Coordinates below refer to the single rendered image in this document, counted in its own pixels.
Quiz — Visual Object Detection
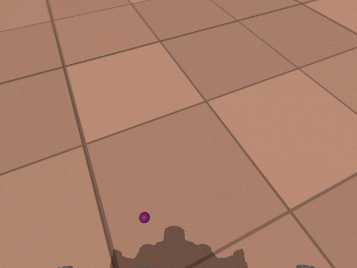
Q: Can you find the ball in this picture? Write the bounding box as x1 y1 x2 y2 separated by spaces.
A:
139 212 149 223

